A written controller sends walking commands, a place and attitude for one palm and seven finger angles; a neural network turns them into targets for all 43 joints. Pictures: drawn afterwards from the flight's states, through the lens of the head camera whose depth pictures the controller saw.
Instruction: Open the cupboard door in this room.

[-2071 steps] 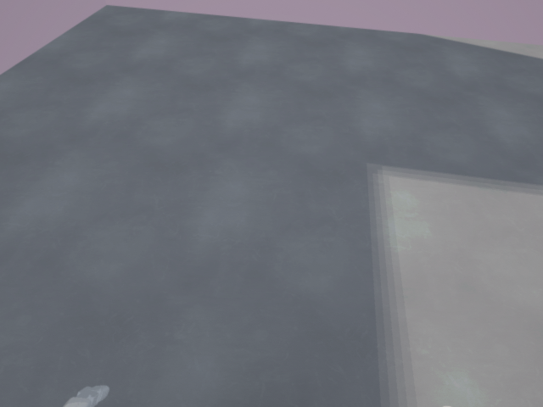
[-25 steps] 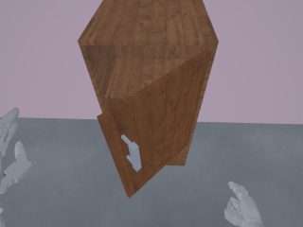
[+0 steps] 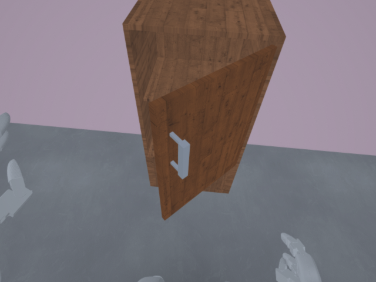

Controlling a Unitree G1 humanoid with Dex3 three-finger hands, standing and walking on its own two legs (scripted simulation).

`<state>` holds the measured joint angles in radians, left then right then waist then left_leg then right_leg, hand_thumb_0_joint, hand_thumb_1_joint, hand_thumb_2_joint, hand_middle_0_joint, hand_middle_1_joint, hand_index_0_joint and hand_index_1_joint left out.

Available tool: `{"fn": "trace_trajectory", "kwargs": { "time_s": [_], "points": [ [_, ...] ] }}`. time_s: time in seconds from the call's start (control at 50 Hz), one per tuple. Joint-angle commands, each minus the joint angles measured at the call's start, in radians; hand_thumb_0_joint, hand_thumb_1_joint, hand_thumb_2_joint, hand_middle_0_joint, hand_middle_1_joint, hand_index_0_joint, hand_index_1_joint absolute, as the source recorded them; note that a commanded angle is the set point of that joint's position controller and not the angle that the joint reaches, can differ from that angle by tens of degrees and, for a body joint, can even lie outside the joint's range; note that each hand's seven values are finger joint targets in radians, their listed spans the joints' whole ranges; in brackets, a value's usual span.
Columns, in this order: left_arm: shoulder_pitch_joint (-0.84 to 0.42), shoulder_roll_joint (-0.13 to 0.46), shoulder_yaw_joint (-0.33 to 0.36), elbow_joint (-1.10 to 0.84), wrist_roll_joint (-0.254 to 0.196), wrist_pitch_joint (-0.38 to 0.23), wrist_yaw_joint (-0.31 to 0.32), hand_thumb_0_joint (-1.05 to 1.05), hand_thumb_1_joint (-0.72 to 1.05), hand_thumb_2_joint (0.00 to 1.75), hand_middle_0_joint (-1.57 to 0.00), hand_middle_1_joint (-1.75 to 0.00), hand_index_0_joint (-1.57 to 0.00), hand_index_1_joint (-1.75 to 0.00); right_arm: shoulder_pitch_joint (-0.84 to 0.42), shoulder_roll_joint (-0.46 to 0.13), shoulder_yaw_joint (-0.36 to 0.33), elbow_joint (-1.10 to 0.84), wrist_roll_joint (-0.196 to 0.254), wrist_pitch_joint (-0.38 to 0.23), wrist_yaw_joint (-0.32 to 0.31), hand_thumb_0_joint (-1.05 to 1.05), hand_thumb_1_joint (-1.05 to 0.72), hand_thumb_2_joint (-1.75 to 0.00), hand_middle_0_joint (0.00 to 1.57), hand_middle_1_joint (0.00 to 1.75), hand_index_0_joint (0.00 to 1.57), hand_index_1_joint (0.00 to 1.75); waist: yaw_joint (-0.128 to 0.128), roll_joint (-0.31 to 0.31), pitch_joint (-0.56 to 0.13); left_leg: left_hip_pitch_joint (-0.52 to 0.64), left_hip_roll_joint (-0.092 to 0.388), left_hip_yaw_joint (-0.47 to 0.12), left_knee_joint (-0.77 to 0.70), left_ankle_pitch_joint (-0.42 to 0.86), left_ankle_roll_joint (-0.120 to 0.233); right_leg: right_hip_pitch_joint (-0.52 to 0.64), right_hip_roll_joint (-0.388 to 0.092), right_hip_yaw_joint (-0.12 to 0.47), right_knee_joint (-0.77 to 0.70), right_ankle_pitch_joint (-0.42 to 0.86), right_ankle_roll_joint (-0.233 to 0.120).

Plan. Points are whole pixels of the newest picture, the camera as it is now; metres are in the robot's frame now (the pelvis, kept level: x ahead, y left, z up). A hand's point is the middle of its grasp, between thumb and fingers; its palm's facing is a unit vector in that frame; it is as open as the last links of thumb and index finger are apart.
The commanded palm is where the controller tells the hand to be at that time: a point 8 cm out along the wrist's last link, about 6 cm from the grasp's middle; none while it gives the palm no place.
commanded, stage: step back with the hand held close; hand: left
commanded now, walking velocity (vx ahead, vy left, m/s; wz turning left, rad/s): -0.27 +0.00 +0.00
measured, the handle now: (178, 155) +0.41 +0.06 +0.00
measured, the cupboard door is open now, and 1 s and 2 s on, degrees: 45 45 45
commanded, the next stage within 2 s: stop stepping back and stand still in 0.40 s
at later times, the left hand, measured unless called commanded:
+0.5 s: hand out of the picture +0.08 +0.27 +0.17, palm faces +0.48 -0.75 -0.46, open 7.4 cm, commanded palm +0.01 +0.31 +0.19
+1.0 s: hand out of the picture +0.01 +0.19 +0.19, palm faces +0.38 -0.80 -0.46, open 7.4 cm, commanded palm -0.04 +0.23 +0.19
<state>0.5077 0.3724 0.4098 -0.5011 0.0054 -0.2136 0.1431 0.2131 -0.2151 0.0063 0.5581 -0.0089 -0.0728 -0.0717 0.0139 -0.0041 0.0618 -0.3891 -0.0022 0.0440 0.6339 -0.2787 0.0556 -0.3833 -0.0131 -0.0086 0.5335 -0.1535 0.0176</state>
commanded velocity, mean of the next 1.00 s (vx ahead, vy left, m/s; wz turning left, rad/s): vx -0.06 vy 0.04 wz -0.05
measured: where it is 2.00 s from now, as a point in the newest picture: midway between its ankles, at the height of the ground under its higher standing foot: outside the picture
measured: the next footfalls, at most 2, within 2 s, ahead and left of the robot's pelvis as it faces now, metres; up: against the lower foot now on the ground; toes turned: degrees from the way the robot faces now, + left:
left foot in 0.46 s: -0.03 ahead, +0.11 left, +0.00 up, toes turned +7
right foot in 0.82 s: -0.21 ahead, -0.13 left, +0.00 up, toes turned -2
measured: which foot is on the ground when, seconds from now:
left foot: down 0.00-0.30, up 0.32-0.44, down 0.46-0.80, up 0.82-1.00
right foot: down 0.00-0.46, up 0.48-0.80, down 0.82-1.00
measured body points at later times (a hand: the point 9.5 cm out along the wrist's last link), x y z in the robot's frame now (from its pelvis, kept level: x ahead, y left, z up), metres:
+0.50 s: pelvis -0.10 +0.00 +0.00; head -0.06 +0.03 +0.44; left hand +0.05 +0.31 +0.20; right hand +0.13 -0.22 -0.06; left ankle -0.07 +0.11 -0.73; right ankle +0.00 -0.14 -0.71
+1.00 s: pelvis -0.19 -0.06 +0.02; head -0.21 -0.05 +0.47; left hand -0.02 +0.23 +0.22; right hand -0.09 -0.33 -0.07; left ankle -0.16 +0.07 -0.68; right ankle -0.25 -0.13 -0.73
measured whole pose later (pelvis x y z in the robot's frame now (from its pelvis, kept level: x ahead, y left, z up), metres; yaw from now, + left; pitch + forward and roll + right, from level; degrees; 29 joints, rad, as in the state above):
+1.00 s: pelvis -0.19 -0.06 +0.02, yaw -3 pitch +1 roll +3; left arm 0.59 0.42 0.42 -0.50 -0.04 -0.22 0.15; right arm 0.30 -0.24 -0.01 0.69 -0.01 -0.11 -0.07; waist -0.02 -0.07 -0.08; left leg -0.44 0.01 0.07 0.77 -0.27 0.01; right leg -0.15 0.03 0.00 0.43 -0.30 -0.07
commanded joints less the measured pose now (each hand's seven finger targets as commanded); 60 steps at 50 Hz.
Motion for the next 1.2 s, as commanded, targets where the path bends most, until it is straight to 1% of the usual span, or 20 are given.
{"fn": "trace_trajectory", "kwargs": {
  "time_s": [0.0, 0.12, 0.2, 0.24, 0.28, 0.34, 0.4, 0.44, 0.46, 0.54, 0.64, 0.72, 0.76, 0.78, 0.82, 0.86, 0.92, 1.02, 1.14, 1.18],
  "points": [
    [-0.054, 0.228, 0.16, -0.278, -0.015, -0.086, 0.039, 0.0, 0.9, 0.9, -0.2, -0.3, -0.2, -0.3, -0.092, -0.134, -0.055, -0.15, 0.002, -0.075, -0.019, 0.0, -0.9, -0.9, 0.2, 0.3, 0.2, 0.3, -0.016, 0.049, -0.12, -0.076, 0.071, -0.135, -0.207, -0.269, 0.005, 0.09, -0.046, 0.131, -0.088, -0.202, -0.04],
    [-0.016, 0.201, 0.196, -0.229, 0.004, -0.105, 0.033, 0.0, 0.9, 0.9, -0.2, -0.3, -0.2, -0.3, -0.107, -0.154, -0.068, -0.15, 0.005, -0.092, -0.017, 0.0, -0.9, -0.9, 0.2, 0.3, 0.2, 0.3, 0.0, 0.209, -0.137, -0.438, 0.227, -0.254, -0.413, -0.512, 0.079, 0.416, 0.071, 0.05, 0.263, -0.046, 0.007],
    [-0.023, 0.209, 0.203, -0.19, 0.006, -0.105, 0.015, 0.0, 0.9, 0.9, -0.2, -0.3, -0.2, -0.3, -0.129, -0.151, -0.081, -0.151, 0.008, -0.1, -0.009, 0.0, -0.9, -0.9, 0.2, 0.3, 0.2, 0.3, 0.002, 0.139, -0.081, -0.453, 0.249, -0.218, -0.35, -0.491, 0.086, 0.361, 0.08, 0.086, 0.274, -0.122, -0.005],
    [0.007, 0.219, 0.197, -0.176, -0.014, -0.11, 0.004, 0.0, 0.9, 0.9, -0.2, -0.3, -0.2, -0.3, -0.108, -0.128, -0.084, -0.136, 0.007, -0.102, 0.001, 0.0, -0.9, -0.9, 0.2, 0.3, 0.2, 0.3, -0.007, 0.014, -0.037, -0.257, 0.125, -0.107, -0.163, -0.352, 0.013, 0.098, -0.004, 0.254, -0.014, -0.227, -0.082],
    [-0.032, 0.25, 0.167, -0.226, -0.032, -0.113, 0.014, 0.0, 0.9, 0.9, -0.2, -0.3, -0.2, -0.3, -0.111, -0.091, -0.071, -0.1, 0.006, -0.099, 0.018, 0.0, -0.9, -0.9, 0.2, 0.3, 0.2, 0.3, -0.017, -0.195, -0.101, 0.086, -0.008, -0.007, 0.252, -0.105, -0.078, -0.215, -0.261, 0.517, -0.298, -0.097, -0.19],
    [-0.071, 0.26, 0.161, -0.284, -0.017, -0.091, 0.015, 0.0, 0.9, 0.9, -0.2, -0.3, -0.2, -0.3, -0.12, -0.083, -0.071, -0.103, 0.0, -0.086, 0.021, 0.0, -0.9, -0.9, 0.2, 0.3, 0.2, 0.3, -0.001, -0.255, -0.194, 0.036, 0.012, -0.048, 0.329, -0.18, -0.077, -0.038, -0.256, 0.404, -0.208, 0.27, -0.192],
    [-0.074, 0.228, 0.13, -0.3, -0.03, -0.083, 0.016, 0.0, 0.9, 0.9, -0.2, -0.3, -0.2, -0.3, -0.128, -0.089, -0.048, -0.076, 0.003, -0.076, -0.006, 0.0, -0.9, -0.9, 0.2, 0.3, 0.2, 0.3, -0.035, -0.015, -0.165, 0.193, -0.006, -0.013, -0.172, 0.026, -0.076, -0.038, -0.109, 0.233, -0.038, 0.319, -0.076],
    [-0.085, 0.246, 0.161, -0.362, -0.017, -0.107, 0.03, 0.0, 0.9, 0.9, -0.2, -0.3, -0.2, -0.3, -0.127, -0.131, -0.067, -0.085, -0.009, -0.102, -0.018, 0.0, -0.9, -0.9, 0.2, 0.3, 0.2, 0.3, -0.008, 0.395, -0.223, 0.128, 0.338, -0.301, -0.347, 0.461, 0.024, -0.022, 0.045, 0.087, 0.338, -0.204, 0.014],
    [-0.081, 0.277, 0.175, -0.358, -0.008, -0.116, 0.036, 0.0, 0.9, 0.9, -0.2, -0.3, -0.2, -0.3, -0.1, -0.102, -0.078, -0.067, -0.021, -0.124, -0.019, 0.0, -0.9, -0.9, 0.2, 0.3, 0.2, 0.3, -0.012, 0.338, -0.228, 0.158, 0.416, -0.323, -0.329, 0.56, 0.078, -0.092, 0.061, 0.102, 0.559, -0.388, 0.009],
    [0.041, 0.218, 0.176, -0.357, -0.055, -0.09, 0.018, 0.0, 0.9, 0.9, -0.2, -0.3, -0.2, -0.3, -0.06, -0.106, -0.093, -0.078, 0.005, -0.153, 0.021, 0.0, -0.9, -0.9, 0.2, 0.3, 0.2, 0.3, -0.019, 0.149, -0.28, 0.322, 0.337, -0.178, -0.253, 0.564, 0.089, -0.161, 0.044, 0.058, 0.597, -0.326, 0.018],
    [0.047, 0.182, 0.121, -0.294, -0.05, -0.022, 0.035, 0.0, 0.9, 0.9, -0.2, -0.3, -0.2, -0.3, -0.107, -0.109, -0.056, -0.098, 0.007, -0.144, 0.015, 0.0, -0.9, -0.9, 0.2, 0.3, 0.2, 0.3, -0.04, 0.242, -0.124, 0.074, 0.289, -0.165, -0.518, -0.354, 0.033, 0.034, 0.044, -0.055, 0.337, -0.325, 0.012],
    [0.018, 0.207, 0.12, -0.197, -0.036, 0.003, 0.053, 0.0, 0.9, 0.9, -0.2, -0.3, -0.2, -0.3, -0.114, -0.106, -0.038, -0.087, -0.006, -0.113, -0.009, 0.0, -0.9, -0.9, 0.2, 0.3, 0.2, 0.3, -0.02, 0.22, -0.103, -0.009, 0.196, -0.059, -0.494, -0.417, -0.026, 0.279, 0.08, -0.146, -0.029, -0.338, -0.03],
    [0.037, 0.268, 0.154, -0.212, -0.043, 0.003, 0.047, 0.0, 0.9, 0.9, -0.2, -0.3, -0.2, -0.3, -0.107, -0.089, -0.035, -0.092, -0.004, -0.091, -0.006, 0.0, -0.9, -0.9, 0.2, 0.3, 0.2, 0.3, -0.028, 0.025, -0.129, 0.068, 0.069, 0.062, -0.132, -0.186, -0.051, 0.196, -0.06, 0.045, -0.274, -0.256, -0.107],
    [0.026, 0.287, 0.151, -0.256, -0.052, -0.002, 0.039, 0.0, 0.9, 0.9, -0.2, -0.3, -0.2, -0.3, -0.107, -0.076, -0.026, -0.089, -0.009, -0.083, 0.0, 0.0, -0.9, -0.9, 0.2, 0.3, 0.2, 0.3, -0.016, -0.138, -0.13, 0.025, 0.038, 0.028, 0.111, -0.072, -0.057, 0.132, -0.223, 0.279, -0.376, -0.234, -0.173],
    [-0.058, 0.401, 0.233, -0.345, -0.048, -0.043, 0.043, 0.0, 0.9, 0.9, -0.2, -0.3, -0.2, -0.3, -0.106, -0.096, -0.016, -0.074, -0.015, -0.104, 0.011, 0.0, -0.9, -0.9, 0.2, 0.3, 0.2, 0.3, -0.018, -0.203, -0.146, -0.207, 0.045, -0.022, 0.369, -0.068, -0.077, 0.202, -0.383, 0.432, -0.361, 0.086, -0.257],
    [-0.031, 0.269, 0.154, -0.245, -0.051, -0.032, 0.028, 0.0, 0.9, 0.9, -0.2, -0.3, -0.2, -0.3, -0.066, -0.108, -0.048, -0.046, 0.013, -0.101, 0.011, 0.0, -0.9, -0.9, 0.2, 0.3, 0.2, 0.3, -0.036, -0.135, -0.197, -0.183, 0.045, -0.04, 0.348, 0.005, -0.078, 0.265, -0.246, 0.27, -0.265, 0.048, -0.148],
    [0.035, 0.238, 0.148, -0.143, -0.041, -0.054, 0.034, 0.0, 0.9, 0.9, -0.2, -0.3, -0.2, -0.3, -0.086, -0.094, -0.033, -0.038, 0.007, -0.106, -0.006, 0.0, -0.9, -0.9, 0.2, 0.3, 0.2, 0.3, -0.032, -0.023, -0.106, -0.119, 0.042, 0.011, 0.145, 0.014, -0.05, 0.215, -0.242, 0.198, -0.227, 0.172, -0.153],
    [-0.007, 0.221, 0.128, -0.054, -0.04, -0.067, 0.035, 0.0, 0.9, 0.9, -0.2, -0.3, -0.2, -0.3, -0.06, -0.118, -0.053, -0.032, 0.009, -0.12, -0.016, 0.0, -0.9, -0.9, 0.2, 0.3, 0.2, 0.3, -0.017, -0.139, -0.075, 0.029, 0.02, 0.049, -0.099, -0.004, -0.011, 0.21, -0.236, 0.22, -0.214, 0.007, -0.117],
    [0.04, 0.25, 0.153, -0.184, -0.039, -0.096, 0.028, 0.0, 0.9, 0.9, -0.2, -0.3, -0.2, -0.3, -0.044, -0.156, -0.069, -0.071, 0.014, -0.122, 0.0, 0.0, -0.9, -0.9, 0.2, 0.3, 0.2, 0.3, -0.021, 0.061, -0.187, 0.26, 0.118, -0.063, -0.167, 0.407, 0.033, 0.195, -0.083, 0.114, 0.007, 0.342, 0.006],
    [0.053, 0.26, 0.157, -0.208, -0.033, -0.091, 0.026, 0.0, 0.9, 0.9, -0.2, -0.3, -0.2, -0.3, -0.046, -0.13, -0.05, -0.07, 0.007, -0.116, 0.001, 0.0, -0.9, -0.9, 0.2, 0.3, 0.2, 0.3, -0.023, 0.114, -0.198, 0.242, 0.113, -0.048, -0.155, 0.468, 0.022, 0.192, -0.061, 0.074, 0.02, 0.317, -0.014]
  ]
}}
